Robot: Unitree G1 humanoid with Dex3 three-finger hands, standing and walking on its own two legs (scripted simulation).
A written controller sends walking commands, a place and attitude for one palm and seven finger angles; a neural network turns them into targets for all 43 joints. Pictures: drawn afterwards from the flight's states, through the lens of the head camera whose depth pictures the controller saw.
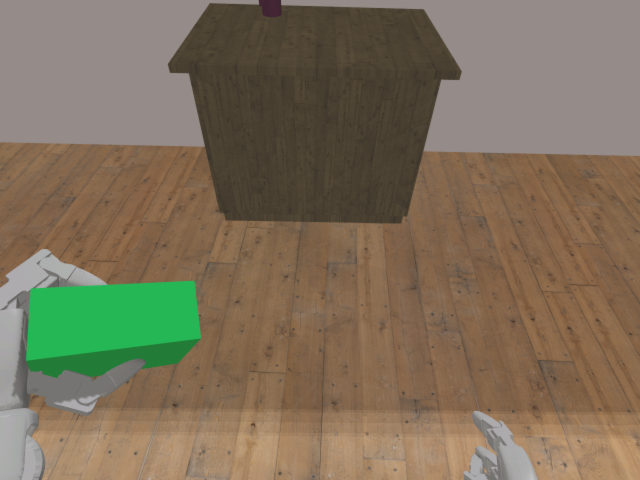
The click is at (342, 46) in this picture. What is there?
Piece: table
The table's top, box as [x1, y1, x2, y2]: [168, 3, 461, 79]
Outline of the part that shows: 168,63 170,72 459,79 461,72 423,9 281,5 282,14 280,16 266,17 262,14 261,7 258,5 210,3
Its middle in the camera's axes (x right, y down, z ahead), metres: -0.02 -0.75 +1.43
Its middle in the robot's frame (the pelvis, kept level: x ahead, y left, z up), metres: +1.57 +0.10 -0.03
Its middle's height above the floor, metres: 0.74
